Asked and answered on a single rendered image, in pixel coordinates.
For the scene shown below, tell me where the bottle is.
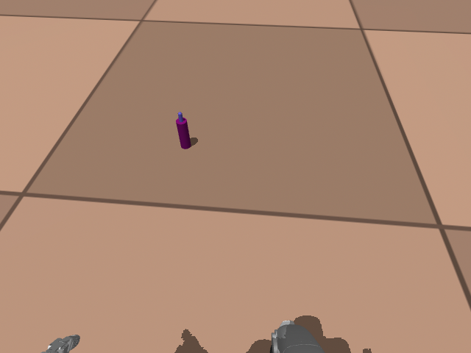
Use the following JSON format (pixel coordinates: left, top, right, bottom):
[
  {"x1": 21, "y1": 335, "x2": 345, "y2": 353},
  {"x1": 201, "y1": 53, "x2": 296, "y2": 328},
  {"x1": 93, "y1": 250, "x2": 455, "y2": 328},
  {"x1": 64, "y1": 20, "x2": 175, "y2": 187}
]
[{"x1": 176, "y1": 112, "x2": 191, "y2": 149}]

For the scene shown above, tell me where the left robot hand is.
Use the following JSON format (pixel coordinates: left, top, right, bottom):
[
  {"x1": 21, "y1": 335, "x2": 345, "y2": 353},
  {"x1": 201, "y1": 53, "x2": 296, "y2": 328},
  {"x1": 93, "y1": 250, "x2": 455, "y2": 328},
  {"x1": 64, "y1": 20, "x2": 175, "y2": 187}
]
[{"x1": 41, "y1": 335, "x2": 80, "y2": 353}]

